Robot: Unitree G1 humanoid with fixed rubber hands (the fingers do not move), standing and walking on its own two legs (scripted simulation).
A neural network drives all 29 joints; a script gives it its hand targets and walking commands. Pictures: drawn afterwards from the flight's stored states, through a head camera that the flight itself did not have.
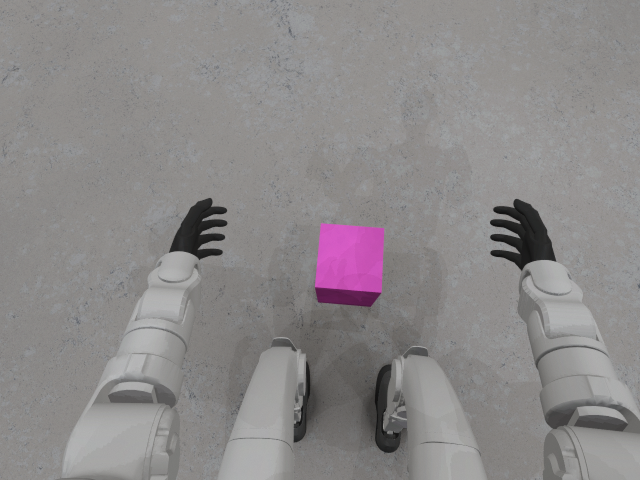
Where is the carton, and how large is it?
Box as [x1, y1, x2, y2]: [315, 223, 383, 306]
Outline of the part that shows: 321,223 315,280 315,289 318,301 370,306 381,292 383,228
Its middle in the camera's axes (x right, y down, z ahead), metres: +0.07 +0.08 +0.99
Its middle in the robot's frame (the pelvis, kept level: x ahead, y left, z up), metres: +0.46 -0.02 -0.55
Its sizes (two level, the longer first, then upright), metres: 0.149 0.146 0.240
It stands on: the floor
